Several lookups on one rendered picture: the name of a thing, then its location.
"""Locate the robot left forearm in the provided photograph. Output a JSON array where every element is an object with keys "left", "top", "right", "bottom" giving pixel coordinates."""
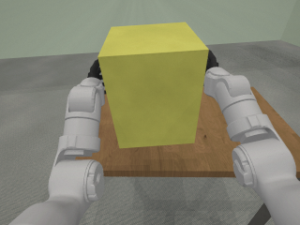
[{"left": 48, "top": 77, "right": 105, "bottom": 196}]

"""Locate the left robot upper arm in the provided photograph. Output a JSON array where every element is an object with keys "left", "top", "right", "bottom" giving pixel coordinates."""
[{"left": 8, "top": 159, "right": 105, "bottom": 225}]

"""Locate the carton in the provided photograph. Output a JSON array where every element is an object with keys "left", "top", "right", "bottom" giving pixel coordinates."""
[{"left": 97, "top": 22, "right": 209, "bottom": 149}]

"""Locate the right robot hand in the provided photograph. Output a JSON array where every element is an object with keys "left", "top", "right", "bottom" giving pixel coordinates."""
[{"left": 203, "top": 50, "right": 219, "bottom": 86}]

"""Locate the left robot hand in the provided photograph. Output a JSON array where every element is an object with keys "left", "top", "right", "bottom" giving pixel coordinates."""
[{"left": 87, "top": 60, "right": 107, "bottom": 95}]

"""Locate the robot right forearm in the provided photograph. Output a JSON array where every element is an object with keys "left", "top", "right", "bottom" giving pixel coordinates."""
[{"left": 203, "top": 67, "right": 296, "bottom": 174}]

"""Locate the right robot upper arm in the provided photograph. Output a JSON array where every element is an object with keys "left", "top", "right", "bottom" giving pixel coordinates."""
[{"left": 232, "top": 138, "right": 300, "bottom": 225}]

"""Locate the table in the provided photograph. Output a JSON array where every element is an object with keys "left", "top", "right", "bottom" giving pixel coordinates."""
[{"left": 75, "top": 86, "right": 300, "bottom": 225}]

